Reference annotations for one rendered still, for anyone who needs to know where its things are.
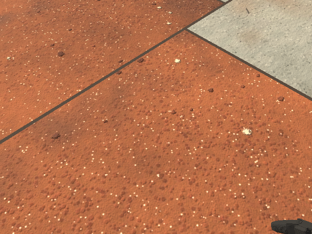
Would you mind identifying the right robot hand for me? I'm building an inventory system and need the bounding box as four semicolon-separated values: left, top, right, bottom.
271;218;312;234

